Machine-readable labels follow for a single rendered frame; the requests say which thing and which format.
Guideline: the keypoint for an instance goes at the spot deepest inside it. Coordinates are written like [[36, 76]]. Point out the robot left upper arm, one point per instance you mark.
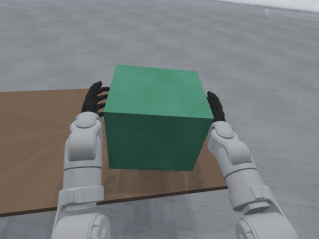
[[83, 226]]

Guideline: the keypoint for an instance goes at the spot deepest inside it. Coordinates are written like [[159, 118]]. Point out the left robot hand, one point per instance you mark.
[[91, 99]]

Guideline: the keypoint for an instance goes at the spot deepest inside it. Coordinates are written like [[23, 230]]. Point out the table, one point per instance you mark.
[[34, 128]]

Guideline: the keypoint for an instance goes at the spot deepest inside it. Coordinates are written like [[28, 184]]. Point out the carton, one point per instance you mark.
[[155, 118]]

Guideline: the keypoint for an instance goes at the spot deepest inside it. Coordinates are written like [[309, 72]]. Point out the left robot forearm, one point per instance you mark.
[[82, 176]]

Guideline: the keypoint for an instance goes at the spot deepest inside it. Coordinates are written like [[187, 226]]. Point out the right robot hand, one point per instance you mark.
[[216, 107]]

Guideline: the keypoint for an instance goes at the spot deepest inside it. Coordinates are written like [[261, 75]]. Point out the robot right upper arm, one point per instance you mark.
[[270, 225]]

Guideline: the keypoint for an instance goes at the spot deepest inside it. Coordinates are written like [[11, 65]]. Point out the right robot forearm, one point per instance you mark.
[[248, 194]]

